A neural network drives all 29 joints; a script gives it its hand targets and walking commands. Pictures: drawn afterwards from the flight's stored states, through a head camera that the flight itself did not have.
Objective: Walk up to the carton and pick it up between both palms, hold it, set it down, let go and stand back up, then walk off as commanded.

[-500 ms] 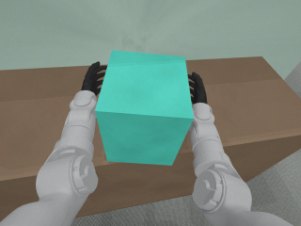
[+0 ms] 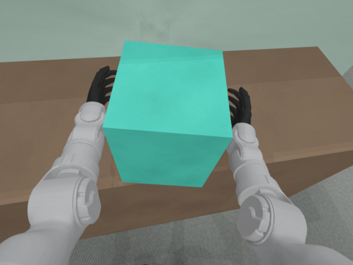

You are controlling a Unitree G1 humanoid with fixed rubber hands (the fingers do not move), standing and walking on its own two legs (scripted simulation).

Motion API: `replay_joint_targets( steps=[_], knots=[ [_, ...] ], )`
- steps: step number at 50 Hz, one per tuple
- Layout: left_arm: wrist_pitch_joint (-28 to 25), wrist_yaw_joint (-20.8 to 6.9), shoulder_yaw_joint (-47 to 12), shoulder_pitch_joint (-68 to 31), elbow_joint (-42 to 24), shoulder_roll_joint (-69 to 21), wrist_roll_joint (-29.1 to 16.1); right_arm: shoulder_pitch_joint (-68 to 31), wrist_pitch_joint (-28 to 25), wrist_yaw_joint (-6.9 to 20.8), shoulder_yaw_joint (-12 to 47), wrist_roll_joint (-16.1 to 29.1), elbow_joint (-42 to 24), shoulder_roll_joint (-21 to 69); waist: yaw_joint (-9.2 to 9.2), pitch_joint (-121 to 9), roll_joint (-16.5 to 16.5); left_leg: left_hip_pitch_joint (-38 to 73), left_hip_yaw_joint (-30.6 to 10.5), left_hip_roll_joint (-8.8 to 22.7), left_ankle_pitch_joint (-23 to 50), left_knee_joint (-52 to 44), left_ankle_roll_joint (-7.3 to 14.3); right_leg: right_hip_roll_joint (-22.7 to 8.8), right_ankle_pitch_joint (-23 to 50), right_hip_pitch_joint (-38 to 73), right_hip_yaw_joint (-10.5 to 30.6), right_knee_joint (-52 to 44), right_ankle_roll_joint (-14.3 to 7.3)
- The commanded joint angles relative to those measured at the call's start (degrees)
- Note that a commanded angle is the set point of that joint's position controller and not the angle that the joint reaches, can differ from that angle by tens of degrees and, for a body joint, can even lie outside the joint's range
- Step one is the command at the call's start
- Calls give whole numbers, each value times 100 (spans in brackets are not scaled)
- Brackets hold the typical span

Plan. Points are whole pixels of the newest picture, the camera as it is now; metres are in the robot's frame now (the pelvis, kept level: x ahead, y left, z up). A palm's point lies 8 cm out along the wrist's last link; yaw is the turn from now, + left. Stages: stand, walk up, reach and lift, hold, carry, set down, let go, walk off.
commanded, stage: set down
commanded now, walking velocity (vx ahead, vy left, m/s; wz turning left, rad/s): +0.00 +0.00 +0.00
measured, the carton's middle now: (167, 122) +0.41 +0.02 +0.05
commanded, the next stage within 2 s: none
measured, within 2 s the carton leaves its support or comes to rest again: neither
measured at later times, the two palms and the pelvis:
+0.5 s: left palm (88, 118) +0.41 +0.19 +0.06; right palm (247, 136) +0.38 -0.17 +0.05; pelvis -0.02 +0.00 +0.00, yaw +0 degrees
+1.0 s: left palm (75, 160) +0.32 +0.20 +0.05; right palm (266, 165) +0.30 -0.17 +0.08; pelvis -0.08 +0.00 +0.00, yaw +0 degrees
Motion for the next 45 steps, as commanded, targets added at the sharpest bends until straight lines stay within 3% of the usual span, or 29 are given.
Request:
replay_joint_targets(
  steps=[1,4,6,8,9,11,12,13,14,15,18,20,21,23,25,26,27,28,30,31,33,34,35,37,39,40,41,43,45],
  knots=[
    [-483,18,-755,-3260,127,1191,-829,-2643,-313,-68,1526,592,-453,-1045,159,-4842,806,3065,-132,367,4462,732,-721,-30,2513,-20,-72,373,208],
    [-471,-106,-762,-2887,291,1268,-865,-2478,-306,-36,1894,841,-398,-1069,295,-4409,744,2957,-127,306,4298,723,-680,-87,2739,120,-54,363,215],
    [-513,-192,-941,-2893,256,1248,-1047,-2332,-275,-57,1994,913,-79,-1092,29,-4375,631,2717,-163,296,4089,649,-679,-130,3155,489,-26,505,269],
    [-561,-231,-777,-2633,131,1343,-963,-2195,-395,-75,2162,1109,-339,-1078,235,-4362,666,3024,-124,300,4215,568,-665,-93,2914,374,-63,371,259],
    [-556,-307,-726,-2275,116,1341,-928,-1779,-487,-95,2344,1084,-438,-1032,211,-4330,475,3009,-144,277,4168,571,-617,-126,3293,479,-2,389,317],
    [-649,-283,-891,-2312,-244,1255,-1050,-1838,-666,-98,2392,1120,-564,-1031,268,-4769,841,3674,-282,380,4990,805,-672,-106,3142,-155,-116,545,342],
    [-565,-301,-857,-2318,11,1252,-996,-1929,-628,-113,2303,1146,-344,-1161,211,-4532,896,3843,-290,402,5018,777,-727,-65,2620,-317,-154,371,265],
    [-555,-296,-822,-2335,-159,1272,-1051,-1879,-623,-143,2334,1112,-430,-1123,314,-4639,830,4005,-321,412,5137,813,-679,-79,2613,-485,-129,339,274],
    [-574,-324,-777,-2311,-141,1392,-1112,-1830,-657,-182,2257,1045,-457,-1242,206,-4670,700,3911,-313,386,4969,801,-623,-84,2628,-554,-136,334,312],
    [-569,-327,-688,-2120,-298,1290,-944,-1644,-692,-192,2354,1109,-454,-1142,317,-4593,851,3958,-311,373,4924,690,-693,-55,2584,-365,-124,273,267],
    [-476,-415,-869,-1791,-434,1272,-1089,-1310,-744,-312,2605,1247,-622,-1084,110,-4362,634,3775,-279,291,4770,701,-620,-73,3238,166,-60,420,363],
    [-529,-458,-480,-1574,-700,1416,-1007,-1209,-791,-375,2732,1290,-975,-1110,344,-4486,334,3707,-216,225,4497,585,-472,-98,3438,318,15,430,449],
    [-487,-479,-563,-1464,-713,1329,-924,-972,-775,-381,2736,1336,-696,-1050,228,-4154,598,3799,-288,274,4451,521,-544,-99,3071,233,-48,418,414],
    [-412,-448,-549,-986,-1176,1184,-903,-653,-908,-385,2990,1627,-1263,-1076,459,-4332,637,4012,-271,264,4907,593,-607,-15,3208,448,-41,341,331],
    [-510,-458,-686,-1379,-1275,1309,-1078,-1020,-854,-413,2759,1496,-1509,-1205,273,-4418,565,3722,-237,213,4167,439,-612,-14,2724,443,-80,305,344],
    [-623,-415,-646,-1273,-1687,1403,-1165,-872,-829,-402,2933,1684,-1979,-1230,386,-4578,394,3513,-165,174,3945,377,-576,21,2866,855,-26,285,328],
    [-694,-412,-763,-1405,-1681,1429,-1147,-854,-709,-377,2829,1596,-1709,-1322,199,-4286,483,3265,-177,191,3534,250,-596,-6,2596,1036,-17,271,260],
    [-673,-407,-974,-973,-2024,1247,-1238,-382,-681,-339,3075,1792,-1934,-1234,172,-4206,528,3399,-222,216,3556,231,-594,3,2745,1282,7,284,222],
    [-716,-376,-1103,-1882,-1686,1476,-1521,-1254,-334,-273,2908,1735,-1968,-1376,196,-3871,553,2807,-140,174,2511,74,-506,-42,1610,903,6,198,190],
    [-757,-373,-1068,-1216,-2156,1449,-1554,-526,-364,-292,3062,1779,-2312,-1242,261,-4011,442,3026,-141,171,2555,56,-484,-57,1790,1135,53,159,180],
    [-769,-320,-1319,-1176,-2311,1502,-1766,-565,-191,-224,3201,1932,-2582,-1152,261,-4010,518,2883,-194,192,2040,-27,-487,-80,1205,1041,36,126,142],
    [-712,-282,-1481,-1751,-1775,1519,-1924,-1260,22,-180,3061,1828,-2437,-1295,261,-3741,465,2534,-166,203,1230,-177,-414,-96,447,717,56,114,80],
    [-706,-237,-1539,-1227,-2040,1427,-1908,-573,63,-147,3067,1856,-2402,-1165,231,-3656,485,2651,-257,257,971,-293,-424,-110,248,722,23,104,27],
    [-653,-142,-1718,-1704,-1624,1550,-2119,-1101,335,-110,2877,1817,-2305,-1356,177,-3284,504,2192,-322,276,107,-400,-393,-106,-428,591,24,167,-45],
    [-605,-51,-1769,-1359,-1887,1486,-2147,-793,436,-66,2958,1913,-2300,-1284,295,-3160,536,2221,-427,325,-94,-529,-424,-93,-332,697,46,215,-65],
    [-521,-71,-1872,-1707,-1516,1573,-2169,-1127,540,-104,2705,1785,-1977,-1503,120,-2866,753,2035,-375,295,-340,-523,-423,-142,-591,626,50,214,-97],
    [-484,-88,-1908,-1351,-1467,1420,-2210,-920,540,-120,2880,1858,-2206,-1349,136,-2715,605,1994,-421,291,-427,-485,-409,-163,-601,650,47,221,-70],
    [-415,-113,-2028,-1476,-1555,1398,-2186,-876,582,-104,2823,1922,-2099,-1473,-5,-2678,737,2419,-647,327,-846,-500,-457,-234,-807,377,62,181,-143],
    [-293,-113,-1867,-850,-1788,1385,-2071,-279,535,-143,2982,2029,-2219,-1361,246,-2427,801,2643,-557,261,-538,-458,-536,-242,-606,511,91,135,-133]
  ],
)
